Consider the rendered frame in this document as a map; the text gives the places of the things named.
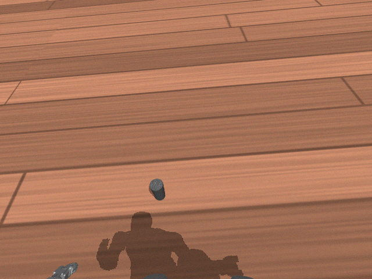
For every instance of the left robot hand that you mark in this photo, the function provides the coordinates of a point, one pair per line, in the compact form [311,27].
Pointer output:
[64,272]

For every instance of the cup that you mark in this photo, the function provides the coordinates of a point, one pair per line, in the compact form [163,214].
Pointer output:
[157,189]

